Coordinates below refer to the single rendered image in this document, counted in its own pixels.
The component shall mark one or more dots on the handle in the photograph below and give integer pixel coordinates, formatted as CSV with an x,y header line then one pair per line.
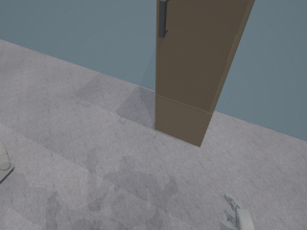
x,y
162,17

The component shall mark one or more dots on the cupboard door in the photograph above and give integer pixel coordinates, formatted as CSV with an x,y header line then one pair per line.
x,y
192,56

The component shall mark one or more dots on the left robot hand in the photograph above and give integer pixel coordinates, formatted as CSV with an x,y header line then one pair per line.
x,y
6,168

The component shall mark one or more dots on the right robot hand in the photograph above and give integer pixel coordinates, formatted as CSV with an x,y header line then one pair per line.
x,y
241,220

